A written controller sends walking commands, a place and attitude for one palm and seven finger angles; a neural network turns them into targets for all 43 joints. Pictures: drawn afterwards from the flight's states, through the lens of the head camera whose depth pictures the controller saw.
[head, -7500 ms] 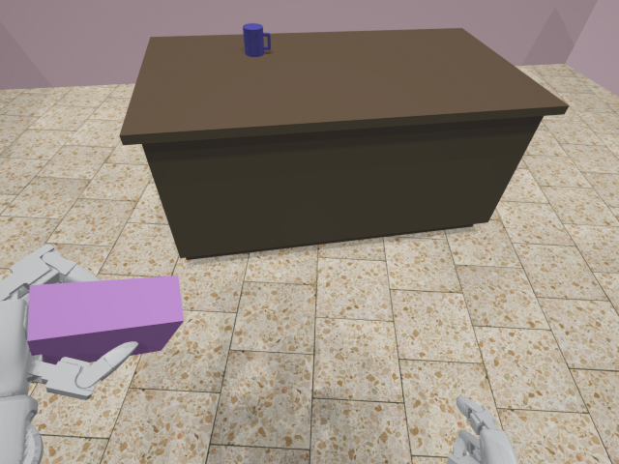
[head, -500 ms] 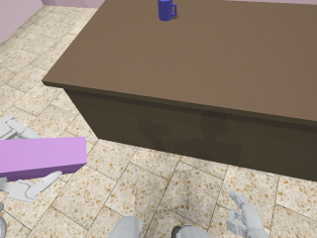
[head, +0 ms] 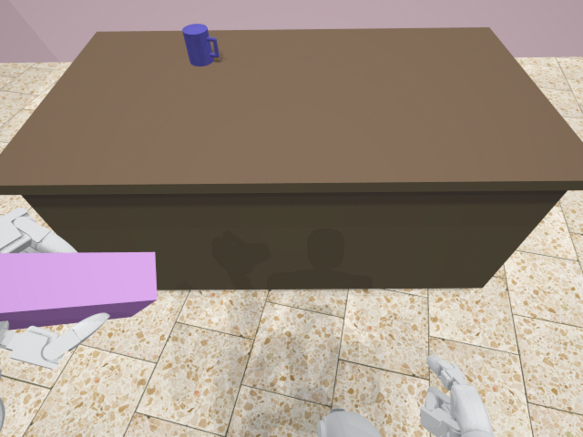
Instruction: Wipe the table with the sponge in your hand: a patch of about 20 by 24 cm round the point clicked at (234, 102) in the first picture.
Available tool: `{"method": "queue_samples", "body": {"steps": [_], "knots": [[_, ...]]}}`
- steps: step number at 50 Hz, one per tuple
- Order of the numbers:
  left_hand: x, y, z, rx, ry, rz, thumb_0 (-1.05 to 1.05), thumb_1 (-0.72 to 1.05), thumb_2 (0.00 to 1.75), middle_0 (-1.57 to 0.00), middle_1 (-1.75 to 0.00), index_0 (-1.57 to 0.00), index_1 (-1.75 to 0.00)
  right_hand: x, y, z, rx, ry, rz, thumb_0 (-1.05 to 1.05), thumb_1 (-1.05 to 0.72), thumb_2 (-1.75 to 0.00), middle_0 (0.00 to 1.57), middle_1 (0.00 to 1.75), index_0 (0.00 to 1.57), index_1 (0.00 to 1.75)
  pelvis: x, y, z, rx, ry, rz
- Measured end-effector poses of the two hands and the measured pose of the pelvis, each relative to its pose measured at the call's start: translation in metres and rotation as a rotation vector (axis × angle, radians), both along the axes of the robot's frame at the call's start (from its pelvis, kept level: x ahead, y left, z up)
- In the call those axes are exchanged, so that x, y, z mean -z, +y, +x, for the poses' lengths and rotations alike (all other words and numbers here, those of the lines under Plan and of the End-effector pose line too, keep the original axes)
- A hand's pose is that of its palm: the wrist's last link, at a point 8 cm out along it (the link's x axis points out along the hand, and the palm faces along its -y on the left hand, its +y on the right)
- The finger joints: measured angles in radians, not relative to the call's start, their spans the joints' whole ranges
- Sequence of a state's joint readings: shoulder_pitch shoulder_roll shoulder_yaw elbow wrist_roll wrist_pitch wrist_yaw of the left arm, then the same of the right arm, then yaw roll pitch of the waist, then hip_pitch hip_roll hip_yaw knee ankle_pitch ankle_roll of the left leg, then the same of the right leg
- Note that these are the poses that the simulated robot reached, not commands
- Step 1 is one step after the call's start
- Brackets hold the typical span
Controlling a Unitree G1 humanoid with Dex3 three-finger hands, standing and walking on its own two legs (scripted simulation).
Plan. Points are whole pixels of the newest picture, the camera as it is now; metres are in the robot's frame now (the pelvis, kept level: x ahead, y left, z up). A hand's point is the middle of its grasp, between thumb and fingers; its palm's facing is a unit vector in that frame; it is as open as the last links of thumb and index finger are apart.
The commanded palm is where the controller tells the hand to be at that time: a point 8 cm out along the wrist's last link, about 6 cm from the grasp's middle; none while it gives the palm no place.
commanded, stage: turn to face it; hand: left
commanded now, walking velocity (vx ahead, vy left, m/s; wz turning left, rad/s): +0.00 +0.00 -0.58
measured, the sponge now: (100, 290) +0.23 +0.21 +0.16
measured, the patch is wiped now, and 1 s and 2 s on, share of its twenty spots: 0.00 0.00 0.00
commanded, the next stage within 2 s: take the last steps up to it in 0.46 s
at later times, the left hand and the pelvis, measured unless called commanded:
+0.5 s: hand (171, 286) +0.22 +0.13 +0.18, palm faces +0.15 -0.85 -0.50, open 9.2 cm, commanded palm +0.18 +0.18 +0.19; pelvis -0.05 -0.05 +0.00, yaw -15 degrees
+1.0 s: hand (218, 307) +0.21 +0.09 +0.17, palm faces +0.11 -0.86 -0.49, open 9.2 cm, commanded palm +0.17 +0.14 +0.19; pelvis -0.06 -0.08 +0.01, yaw -16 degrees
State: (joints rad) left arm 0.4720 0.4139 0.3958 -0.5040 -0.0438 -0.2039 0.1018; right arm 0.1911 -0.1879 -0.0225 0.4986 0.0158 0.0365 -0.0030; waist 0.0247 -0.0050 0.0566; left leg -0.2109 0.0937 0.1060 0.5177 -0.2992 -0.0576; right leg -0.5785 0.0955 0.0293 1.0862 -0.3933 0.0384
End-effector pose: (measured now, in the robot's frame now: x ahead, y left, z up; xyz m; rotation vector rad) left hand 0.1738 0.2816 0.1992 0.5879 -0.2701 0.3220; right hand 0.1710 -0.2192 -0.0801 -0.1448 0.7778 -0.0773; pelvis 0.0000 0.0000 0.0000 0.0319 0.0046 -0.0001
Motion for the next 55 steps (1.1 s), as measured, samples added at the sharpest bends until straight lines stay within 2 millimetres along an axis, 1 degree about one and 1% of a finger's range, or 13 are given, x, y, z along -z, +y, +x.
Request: {"method": "queue_samples", "body": {"steps": [4, 8, 13, 16, 22, 27, 30, 34, 37, 41, 48, 51, 55], "knots": [[0.006, -0.025, 0.006, -0.007, 0.029, 0.012, 0.0, -0.44, 1.04, -0.84, -1.37, -0.84, -1.37, 0.02, -0.007, -0.026, 0.022, 0.018, 0.064, 0.01, -0.9, -0.9, 0.2, 0.3, 0.2, 0.3, 0.006, -0.019, -0.004, 0.081, -0.01, -0.029], [0.018, -0.064, 0.024, 0.057, 0.002, -0.008, 0.0, -0.44, 1.04, -0.84, -1.37, -0.84, -1.37, 0.043, -0.033, -0.053, 0.039, 0.076, 0.063, 0.01, -0.9, -0.9, 0.2, 0.3, 0.2, 0.3, 0.016, -0.041, -0.019, 0.101, -0.032, -0.045], [0.017, -0.104, 0.034, 0.213, 0.046, -0.028, 0.0, -0.44, 1.04, -0.84, -1.37, -0.84, -1.37, 0.03, -0.076, -0.088, 0.166, 0.126, 0.0, 0.01, -0.9, -0.9, 0.2, 0.3, 0.2, 0.3, 0.005, -0.049, -0.032, 0.169, -0.021, -0.021], [0.006, -0.116, 0.032, 0.297, 0.042, 0.017, 0.0, -0.44, 1.04, -0.84, -1.37, -0.84, -1.37, 0.014, -0.099, -0.107, 0.242, 0.111, -0.049, 0.02, -0.9, -0.9, 0.2, 0.3, 0.2, 0.3, 0.0, -0.051, -0.036, 0.199, -0.006, -0.017], [-0.005, -0.108, 0.025, 0.337, -0.038, 0.057, 0.0, -0.44, 1.04, -0.84, -1.37, -0.84, -1.37, -0.009, -0.124, -0.135, 0.32, 0.072, -0.151, 0.01, -0.91, -0.9, 0.2, 0.3, 0.2, 0.3, 0.002, -0.049, -0.043, 0.235, 0.008, -0.025], [0.007, -0.101, 0.02, 0.265, -0.019, -0.025, 0.0, -0.44, 1.04, -0.84, -1.37, -0.84, -1.37, -0.015, -0.118, -0.147, 0.346, 0.031, -0.142, 0.01, -0.91, -0.9, 0.2, 0.3, 0.19, 0.3, -0.003, -0.051, -0.049, 0.277, -0.008, -0.042], [0.013, -0.113, 0.016, 0.255, 0.002, -0.087, 0.0, -0.44, 1.04, -0.84, -1.37, -0.84, -1.37, -0.013, -0.109, -0.151, 0.335, 0.0, -0.096, 0.01, -0.9, -0.9, 0.2, 0.3, 0.2, 0.3, -0.006, -0.056, -0.054, 0.3, -0.01, -0.062], [0.017, -0.142, 0.011, 0.295, 0.0, -0.083, 0.0, -0.44, 1.04, -0.84, -1.37, -0.84, -1.37, -0.001, -0.103, -0.155, 0.316, -0.035, -0.036, 0.01, -0.9, -0.9, 0.2, 0.3, 0.2, 0.3, 0.0, -0.071, -0.065, 0.315, -0.012, -0.057], [0.016, -0.162, 0.009, 0.327, -0.02, -0.058, 0.0, -0.44, 1.04, -0.84, -1.37, -0.84, -1.37, 0.012, -0.107, -0.162, 0.315, -0.021, -0.007, 0.01, -0.9, -0.9, 0.2, 0.3, 0.2, 0.3, 0.006, -0.081, -0.074, 0.313, -0.014, -0.057], [0.009, -0.171, 0.008, 0.35, -0.002, -0.053, 0.0, -0.44, 1.05, -0.84, -1.37, -0.84, -1.37, 0.015, -0.118, -0.179, 0.344, 0.054, -0.006, 0.01, -0.9, -0.9, 0.2, 0.3, 0.2, 0.3, -0.002, -0.086, -0.076, 0.308, -0.005, -0.035], [0.004, -0.155, 0.008, 0.306, 0.045, -0.004, 0.0, -0.44, 1.05, -0.84, -1.36, -0.84, -1.36, 0.005, -0.14, -0.199, 0.381, 0.143, -0.083, 0.01, -0.9, -0.9, 0.2, 0.3, 0.2, 0.3, -0.014, -0.085, -0.066, 0.288, 0.015, -0.002], [0.009, -0.142, 0.011, 0.273, 0.036, -0.028, 0.0, -0.44, 1.05, -0.84, -1.36, -0.84, -1.36, 0.001, -0.144, -0.194, 0.374, 0.152, -0.131, 0.01, -0.9, -0.9, 0.2, 0.3, 0.2, 0.3, -0.011, -0.078, -0.057, 0.279, 0.009, -0.005], [0.016, -0.128, 0.024, 0.261, -0.022, -0.062, 0.0, -0.44, 1.05, -0.84, -1.36, -0.84, -1.36, 0.002, -0.141, -0.173, 0.382, 0.105, -0.172, 0.02, -0.9, -0.9, 0.2, 0.3, 0.2, 0.3, 0.0, -0.066, -0.045, 0.278, -0.01, -0.014]]}}
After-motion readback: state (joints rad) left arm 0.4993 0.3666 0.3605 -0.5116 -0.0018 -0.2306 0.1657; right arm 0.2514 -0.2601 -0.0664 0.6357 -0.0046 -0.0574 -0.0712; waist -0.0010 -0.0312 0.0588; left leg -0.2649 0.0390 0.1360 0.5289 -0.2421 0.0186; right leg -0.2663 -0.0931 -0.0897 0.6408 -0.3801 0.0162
